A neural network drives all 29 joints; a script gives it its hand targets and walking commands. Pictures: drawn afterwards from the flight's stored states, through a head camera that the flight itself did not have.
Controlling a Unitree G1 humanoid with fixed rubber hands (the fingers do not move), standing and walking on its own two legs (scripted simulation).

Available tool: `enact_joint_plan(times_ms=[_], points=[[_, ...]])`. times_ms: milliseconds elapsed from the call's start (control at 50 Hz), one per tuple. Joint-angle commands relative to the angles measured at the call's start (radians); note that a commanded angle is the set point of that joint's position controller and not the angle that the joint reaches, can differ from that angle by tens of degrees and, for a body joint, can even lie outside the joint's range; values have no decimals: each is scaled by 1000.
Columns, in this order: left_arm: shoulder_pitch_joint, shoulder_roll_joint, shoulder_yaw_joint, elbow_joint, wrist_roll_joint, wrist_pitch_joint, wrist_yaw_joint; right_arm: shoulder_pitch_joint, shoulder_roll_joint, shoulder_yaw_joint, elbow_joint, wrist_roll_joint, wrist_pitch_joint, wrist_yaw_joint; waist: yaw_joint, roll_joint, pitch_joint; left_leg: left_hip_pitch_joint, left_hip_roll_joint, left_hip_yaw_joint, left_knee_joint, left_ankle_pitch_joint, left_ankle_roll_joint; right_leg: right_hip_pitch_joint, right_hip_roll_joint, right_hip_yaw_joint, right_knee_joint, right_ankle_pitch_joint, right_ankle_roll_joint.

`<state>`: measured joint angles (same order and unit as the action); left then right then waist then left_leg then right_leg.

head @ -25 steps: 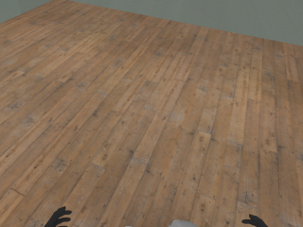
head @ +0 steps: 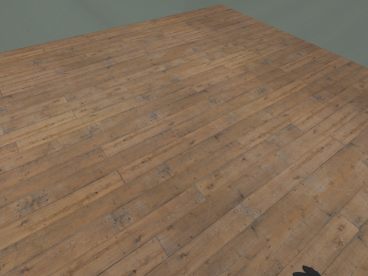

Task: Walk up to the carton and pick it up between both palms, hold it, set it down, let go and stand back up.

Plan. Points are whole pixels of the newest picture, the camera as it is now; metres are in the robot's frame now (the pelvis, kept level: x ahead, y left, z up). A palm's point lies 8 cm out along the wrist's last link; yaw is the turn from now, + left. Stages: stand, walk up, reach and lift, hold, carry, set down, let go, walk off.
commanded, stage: walk up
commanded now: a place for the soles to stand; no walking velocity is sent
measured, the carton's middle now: out of the picture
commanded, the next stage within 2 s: none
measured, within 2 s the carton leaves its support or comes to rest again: neither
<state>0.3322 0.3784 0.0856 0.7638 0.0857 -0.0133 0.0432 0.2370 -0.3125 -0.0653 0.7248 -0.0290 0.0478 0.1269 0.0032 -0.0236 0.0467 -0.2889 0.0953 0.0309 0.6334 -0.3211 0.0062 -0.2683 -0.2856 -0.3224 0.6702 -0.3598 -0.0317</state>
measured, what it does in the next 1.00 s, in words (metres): steps to the left, turning left: right foot, then left foot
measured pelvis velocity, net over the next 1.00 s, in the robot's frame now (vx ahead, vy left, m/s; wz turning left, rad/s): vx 0.18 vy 0.27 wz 0.95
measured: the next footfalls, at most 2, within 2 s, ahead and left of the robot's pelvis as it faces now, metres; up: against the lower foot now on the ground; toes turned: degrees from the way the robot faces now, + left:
right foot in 0.34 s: +0.20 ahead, +0.00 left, +0.00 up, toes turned +20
left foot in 0.80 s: +0.15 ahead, +0.37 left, +0.00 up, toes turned +50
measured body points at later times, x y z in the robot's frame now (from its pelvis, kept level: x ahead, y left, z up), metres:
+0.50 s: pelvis +0.09 +0.07 +0.02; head +0.11 +0.06 +0.47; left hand +0.02 +0.36 -0.08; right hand +0.31 -0.12 -0.10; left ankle +0.05 +0.21 -0.65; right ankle +0.16 -0.01 -0.72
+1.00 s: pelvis +0.18 +0.27 +0.01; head +0.18 +0.30 +0.46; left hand +0.04 +0.51 -0.10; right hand +0.46 +0.15 -0.09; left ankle +0.13 +0.34 -0.72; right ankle +0.33 +0.18 -0.66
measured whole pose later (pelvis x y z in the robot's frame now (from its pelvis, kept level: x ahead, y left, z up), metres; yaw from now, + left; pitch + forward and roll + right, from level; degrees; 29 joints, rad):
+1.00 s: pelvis +0.18 +0.27 +0.01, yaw +54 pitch -1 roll -1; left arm 0.36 0.31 0.05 0.57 0.02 -0.04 -0.03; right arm 0.30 -0.29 -0.06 0.73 -0.03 0.01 0.03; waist -0.04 -0.04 0.06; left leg -0.27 -0.06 -0.06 0.54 -0.25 0.06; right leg -0.50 -0.13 -0.04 1.04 -0.37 0.00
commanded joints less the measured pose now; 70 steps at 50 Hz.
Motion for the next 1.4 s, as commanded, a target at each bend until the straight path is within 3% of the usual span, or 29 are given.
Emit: enact_joint_plan(times_ms=[0, 40, 80, 220, 300, 320, 340, 360, 380, 420, 480, 600, 700, 740, 760, 780, 800, 820, 860, 920, 1080, 1140, 1160, 1180, 1200, 1220, 1260, 1300, 1380], points=[[-135, 34, -6, -185, -64, 4, -23, 148, -324, -84, 1, 1, -24, -55, -146, 316, 49, 152, 187, -635, -459, -387, 276, -534, 180, 248, 366, -331, 17], [-88, 86, 8, -164, -89, -12, -29, 62, -263, -61, -8, -7, -23, -68, -84, 241, 76, 112, 110, -489, -417, -326, 252, -501, 169, 320, 343, -151, 4], [23, 89, 19, -108, -80, -32, -30, -7, -212, -48, -46, -26, -24, -64, -33, 204, 18, 30, 26, -370, -359, -130, 216, -337, 209, 276, 304, -11, 15], [-22, 24, 5, -173, -73, -28, -13, 59, -167, -39, -57, -19, -15, -42, -62, 174, 29, -52, -3, -503, -340, -117, 199, -167, 298, 294, 43, 60, 26], [78, 18, 7, -160, -54, -48, 11, 32, -127, -21, -91, 0, -9, -40, 28, 85, -14, -269, -95, -510, -219, -176, 100, 245, 291, 321, -219, 192, 7], [124, 57, 16, -157, -34, -50, 21, 60, -91, -10, -102, -2, -10, -41, 55, 23, -29, -387, -136, -472, -120, -232, 47, 384, 185, 450, -270, 82, -25], [185, 142, 35, -151, -4, -52, 33, 113, -30, 7, -116, -21, -11, -46, 82, -161, -63, -471, -227, -318, 182, -228, -22, 441, -90, 775, -397, -194, -95], [131, 168, 35, -147, 13, -49, 45, 123, -100, -13, -134, -62, -3, -60, 44, -84, -17, -505, -164, -214, 359, -181, -61, 311, -288, 979, -500, -334, -166], [76, 137, 30, -133, 7, -54, 47, 114, -154, -30, -126, -81, 7, -61, 26, -1, 47, -469, -83, -201, 432, -112, -68, 203, -282, 927, -507, -333, -195], [19, 67, 9, -123, -10, -71, 30, 117, -148, -34, -114, -67, 12, -39, 2, -1, 75, -409, -37, -204, 467, 32, -72, 149, -109, 604, -466, -111, -143], [33, 51, 1, -114, -18, -72, 16, 73, -79, -6, -109, -38, 5, -6, 16, -114, 55, -356, -21, -124, 420, 122, -75, 145, 1, 305, -448, 100, -96], [116, 89, 24, -94, -24, -78, 7, -110, -54, 3, -139, -22, -9, 10, 52, -102, 80, -322, 38, 2, 184, 197, -28, 199, -42, 138, -462, 180, -160], [121, 131, 36, -107, -19, -49, 11, -142, -43, -3, -136, -17, -31, 7, 40, -121, 67, -154, 2, 69, 40, 127, 34, 206, -85, 52, -414, 225, -167], [109, 137, 36, -117, -23, -38, 8, -73, -72, -23, -110, -25, -41, -14, -7, -89, 19, -33, -59, 95, -19, 44, 65, 191, -73, 10, -236, 333, -157], [101, 128, 26, -126, -28, -33, 4, 45, -103, -46, -69, -36, -51, -34, -77, 0, -58, 130, -107, 93, -92, 36, 90, 134, -27, -39, 10, 402, -134], [132, 82, 4, -146, -31, -31, -10, 209, -176, -75, -22, -44, -57, -57, -157, 129, -181, 392, -105, -17, -84, -6, 141, -27, 31, -41, 302, 320, -82], [146, 10, -14, -209, -37, -31, -37, 253, -282, -89, -31, -26, -64, -73, -156, 297, -205, 558, 85, -436, -153, -66, 225, -348, 142, 47, 508, -155, -16], [105, 39, -9, -269, -65, -33, -48, 213, -343, -99, -60, 11, -54, -92, -159, 266, -223, 532, 218, -746, -300, -149, 338, -489, 203, 217, 634, -232, -6], [46, 52, -2, -289, -72, -44, -67, 141, -258, -74, -44, 26, -45, -117, -124, 139, -87, 363, 181, -561, -296, -18, 316, -492, 152, 324, 625, -111, -13], [156, 27, -1, -230, -63, -47, -76, 15, -149, -39, -78, 0, -59, -108, -13, 119, -2, 24, 46, -327, -304, 177, 231, -261, 134, 305, 407, 3, 27], [2, -5, -9, -275, -53, -36, -59, 87, -138, -34, -67, -2, -73, -72, -62, 151, 33, -67, -12, -383, -319, -72, 202, -129, 223, 265, 2, 187, 34], [106, 12, 5, -257, -36, -54, -39, 77, -113, -16, -84, 3, -71, -72, 20, 62, -11, -172, -54, -371, -150, -78, 135, 153, 245, 262, -104, 208, 11], [181, 33, 12, -250, -34, -59, -28, 82, -90, -6, -92, 1, -72, -73, 67, 13, -40, -243, -89, -337, -15, -89, 98, 284, 212, 307, -128, 138, -4], [265, 103, 24, -247, -12, -66, -17, 126, -26, 12, -120, -4, -76, -71, 108, -148, -103, -345, -166, -253, 288, -102, 34, 404, -1, 598, -247, -125, -73], [249, 195, 36, -259, -1, -59, -6, 189, -29, 8, -144, -31, -70, -81, 72, -219, -85, -463, -215, -144, 505, -287, -23, 406, -269, 1013, -429, -292, -181], [182, 171, 34, -244, -12, -49, 4, 157, -105, -15, -143, -50, -49, -93, 50, -90, -3, -489, -113, -163, 634, -232, -32, 296, -316, 1079, -476, -387, -254], [125, 87, 7, -231, -25, -61, 0, 128, -122, -22, -134, -47, -32, -85, 39, 3, 110, -464, -57, -171, 630, -70, -34, 167, -182, 748, -436, -192, -200], [96, 58, -12, -206, -26, -74, -8, 139, -67, -13, -129, -27, -37, -65, 25, -77, 98, -387, -42, -157, 523, 2, -41, 131, -68, 463, -422, 52, -146], [151, 71, -15, -154, -38, -84, -20, 26, 4, 8, -162, -10, -46, -38, 46, -151, 55, -333, -58, -55, 312, 92, -45, 178, 2, 221, -368, 438, -151]])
